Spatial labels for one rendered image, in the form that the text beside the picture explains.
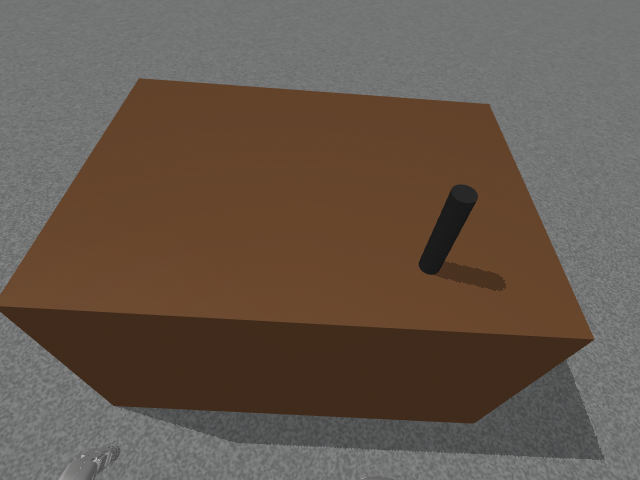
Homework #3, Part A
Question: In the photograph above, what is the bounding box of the left robot hand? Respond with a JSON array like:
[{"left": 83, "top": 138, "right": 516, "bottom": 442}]
[{"left": 58, "top": 446, "right": 120, "bottom": 480}]

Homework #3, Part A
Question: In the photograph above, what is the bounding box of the can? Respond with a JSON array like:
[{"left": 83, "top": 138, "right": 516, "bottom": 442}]
[{"left": 419, "top": 184, "right": 478, "bottom": 275}]

